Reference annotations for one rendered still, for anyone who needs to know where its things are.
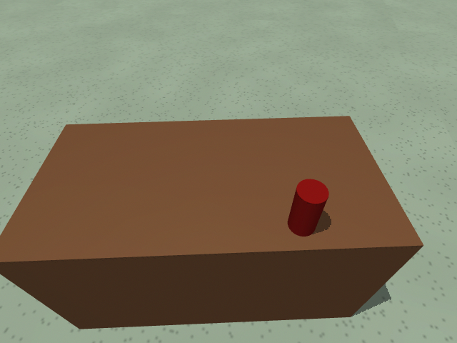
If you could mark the can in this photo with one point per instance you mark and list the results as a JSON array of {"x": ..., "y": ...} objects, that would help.
[{"x": 308, "y": 203}]

